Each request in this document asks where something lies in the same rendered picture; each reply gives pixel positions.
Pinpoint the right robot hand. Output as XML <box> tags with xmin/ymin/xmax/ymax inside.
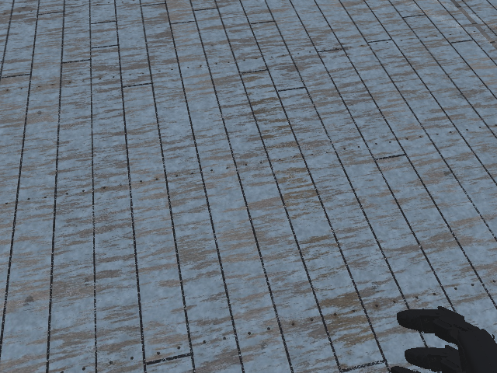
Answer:
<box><xmin>391</xmin><ymin>306</ymin><xmax>497</xmax><ymax>373</ymax></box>

